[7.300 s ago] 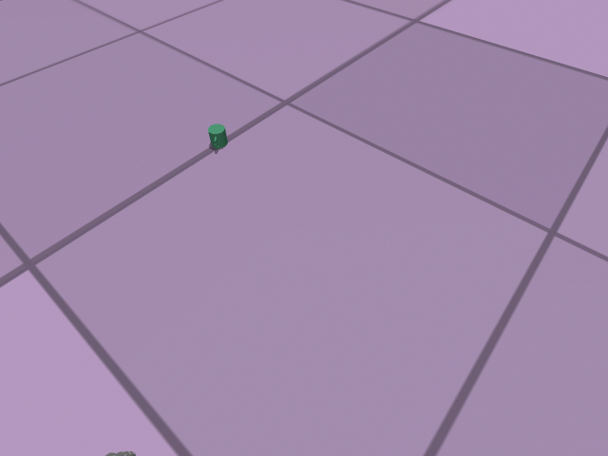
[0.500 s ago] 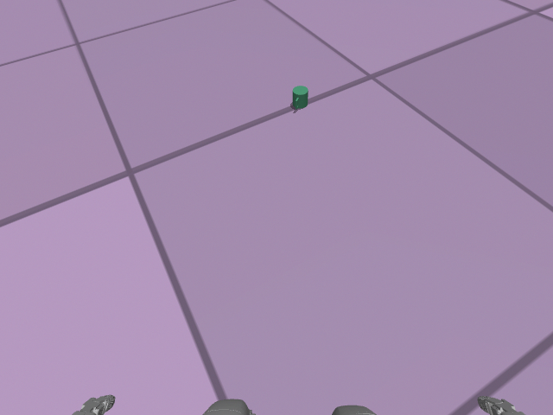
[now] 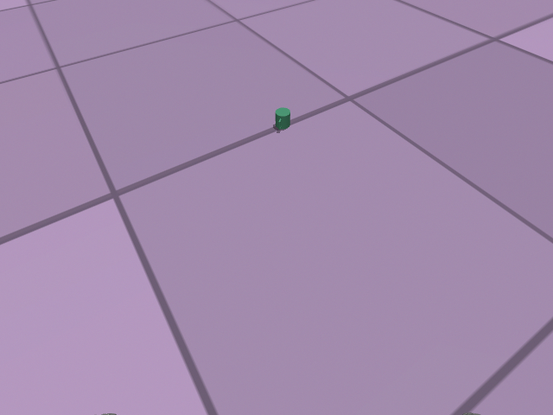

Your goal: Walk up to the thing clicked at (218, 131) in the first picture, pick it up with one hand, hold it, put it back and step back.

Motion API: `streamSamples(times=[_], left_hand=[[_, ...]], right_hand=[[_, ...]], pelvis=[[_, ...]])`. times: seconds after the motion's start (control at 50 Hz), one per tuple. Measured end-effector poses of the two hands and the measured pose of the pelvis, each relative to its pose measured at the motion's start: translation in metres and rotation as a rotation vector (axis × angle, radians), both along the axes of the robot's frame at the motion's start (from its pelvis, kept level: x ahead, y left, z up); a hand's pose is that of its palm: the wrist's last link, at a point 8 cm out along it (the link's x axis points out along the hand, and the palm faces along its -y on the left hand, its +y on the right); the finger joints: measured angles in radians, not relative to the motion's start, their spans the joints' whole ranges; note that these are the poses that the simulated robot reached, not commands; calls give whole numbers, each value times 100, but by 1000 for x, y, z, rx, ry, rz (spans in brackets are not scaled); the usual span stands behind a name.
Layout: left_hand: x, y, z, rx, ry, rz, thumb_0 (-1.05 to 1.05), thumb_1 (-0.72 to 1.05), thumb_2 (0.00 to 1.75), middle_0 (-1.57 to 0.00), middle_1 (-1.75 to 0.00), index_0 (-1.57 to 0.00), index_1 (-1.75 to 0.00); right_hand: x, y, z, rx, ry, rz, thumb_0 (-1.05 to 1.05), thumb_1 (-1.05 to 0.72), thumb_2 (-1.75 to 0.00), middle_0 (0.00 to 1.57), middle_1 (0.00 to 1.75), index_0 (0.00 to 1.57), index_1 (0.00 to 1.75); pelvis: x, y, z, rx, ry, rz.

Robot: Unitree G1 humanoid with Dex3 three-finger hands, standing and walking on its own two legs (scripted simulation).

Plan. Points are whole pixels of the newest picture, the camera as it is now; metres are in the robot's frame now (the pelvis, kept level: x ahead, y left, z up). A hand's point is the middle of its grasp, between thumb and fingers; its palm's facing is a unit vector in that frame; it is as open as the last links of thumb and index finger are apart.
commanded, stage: walk up
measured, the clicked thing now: (282, 120) +1.74 +0.02 -0.73
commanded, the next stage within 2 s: stand in 0.04 s
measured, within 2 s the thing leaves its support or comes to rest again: neither
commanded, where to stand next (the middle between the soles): +0.05 +0.00 m, yaw +1 degrees
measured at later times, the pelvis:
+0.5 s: pelvis +0.00 +0.00 +0.01, yaw +2 degrees
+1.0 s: pelvis +0.00 +0.00 +0.00, yaw +2 degrees
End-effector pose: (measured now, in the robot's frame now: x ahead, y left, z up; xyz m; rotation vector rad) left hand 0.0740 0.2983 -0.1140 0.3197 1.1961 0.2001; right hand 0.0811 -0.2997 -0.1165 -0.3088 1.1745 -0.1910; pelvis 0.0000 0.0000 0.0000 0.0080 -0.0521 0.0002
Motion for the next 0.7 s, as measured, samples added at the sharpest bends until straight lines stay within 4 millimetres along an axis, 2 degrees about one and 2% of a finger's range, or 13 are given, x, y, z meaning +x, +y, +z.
streamSamples(times=[0.3, 0.7], left_hand=[[1, 2, 3, 7, 11, 2, 0, 91, 90, -21, -30, -20, -30], [-19, 3, 1, 5, 44, 17, 0, 91, 90, -21, -30, -20, -30]], right_hand=[[3, 2, 2, 2, 31, -4, 1, -91, -90, 20, 30, 20, 30], [-10, 5, -1, 6, 71, -3, 1, -91, -90, 20, 30, 20, 30]], pelvis=[[0, 1, 4, -1, 1, 21], [-3, 2, 5, -3, 6, 32]])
